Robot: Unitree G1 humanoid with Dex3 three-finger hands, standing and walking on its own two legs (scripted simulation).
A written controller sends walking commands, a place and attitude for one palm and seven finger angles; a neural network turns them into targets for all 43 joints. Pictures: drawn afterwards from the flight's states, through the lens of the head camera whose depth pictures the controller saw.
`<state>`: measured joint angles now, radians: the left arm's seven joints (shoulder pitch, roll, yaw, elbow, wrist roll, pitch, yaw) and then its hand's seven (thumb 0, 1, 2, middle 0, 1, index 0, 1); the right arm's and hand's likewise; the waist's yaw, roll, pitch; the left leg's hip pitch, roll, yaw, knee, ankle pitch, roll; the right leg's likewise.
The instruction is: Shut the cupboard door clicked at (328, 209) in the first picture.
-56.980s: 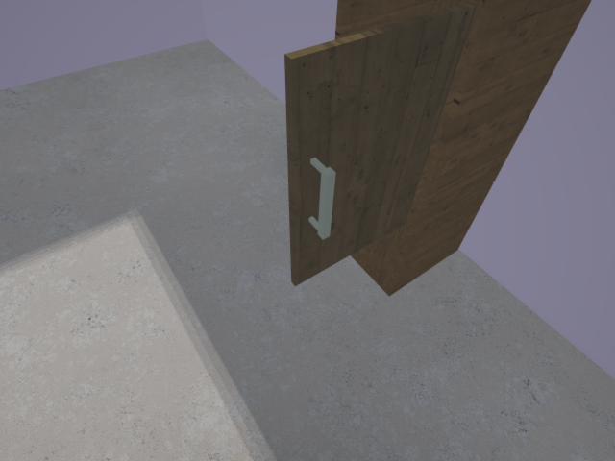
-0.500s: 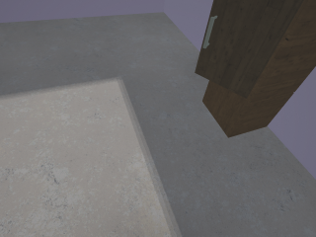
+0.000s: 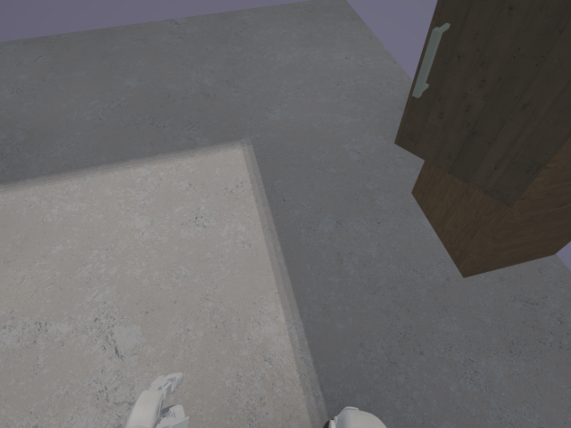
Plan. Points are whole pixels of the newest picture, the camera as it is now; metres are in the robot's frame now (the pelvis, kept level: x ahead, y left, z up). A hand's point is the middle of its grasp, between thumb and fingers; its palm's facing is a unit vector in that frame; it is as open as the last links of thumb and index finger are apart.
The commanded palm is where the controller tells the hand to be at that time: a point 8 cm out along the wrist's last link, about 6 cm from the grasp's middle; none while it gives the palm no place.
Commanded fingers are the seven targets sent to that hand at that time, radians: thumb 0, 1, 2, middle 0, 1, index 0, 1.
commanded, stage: walk to a spot facing it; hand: left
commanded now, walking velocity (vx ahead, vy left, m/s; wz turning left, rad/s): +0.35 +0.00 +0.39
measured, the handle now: (430, 62) +0.92 -0.37 -0.01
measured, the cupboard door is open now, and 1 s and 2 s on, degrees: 31 31 31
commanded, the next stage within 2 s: turn to face it in 0.28 s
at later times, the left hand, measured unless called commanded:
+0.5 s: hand out of the picture +0.14 +0.24 -0.18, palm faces +0.28 -0.94 -0.21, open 7.4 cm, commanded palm none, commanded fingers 0.00 0.90 0.90 -0.20 -0.30 -0.20 -0.30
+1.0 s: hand (169, 271) +0.41 +0.24 -0.15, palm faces -0.01 -0.97 -0.25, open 7.4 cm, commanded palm none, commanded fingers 0.00 0.90 0.90 -0.20 -0.30 -0.20 -0.30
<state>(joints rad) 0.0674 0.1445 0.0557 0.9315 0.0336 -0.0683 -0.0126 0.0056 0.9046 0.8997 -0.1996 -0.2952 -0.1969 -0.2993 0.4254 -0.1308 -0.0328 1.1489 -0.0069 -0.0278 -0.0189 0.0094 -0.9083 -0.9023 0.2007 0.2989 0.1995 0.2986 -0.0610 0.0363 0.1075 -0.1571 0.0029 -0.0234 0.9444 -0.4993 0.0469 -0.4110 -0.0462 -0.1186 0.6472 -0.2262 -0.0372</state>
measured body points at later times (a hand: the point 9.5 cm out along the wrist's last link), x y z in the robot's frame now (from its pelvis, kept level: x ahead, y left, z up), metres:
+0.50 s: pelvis +0.22 +0.05 +0.00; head +0.27 +0.09 +0.44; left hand +0.13 +0.29 -0.16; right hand +0.43 -0.15 -0.12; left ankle +0.28 +0.14 -0.72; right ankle +0.14 -0.11 -0.63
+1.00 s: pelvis +0.33 +0.05 +0.01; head +0.38 +0.04 +0.46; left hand +0.41 +0.29 -0.13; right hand +0.38 -0.22 -0.14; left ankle +0.29 +0.17 -0.65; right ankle +0.32 -0.06 -0.72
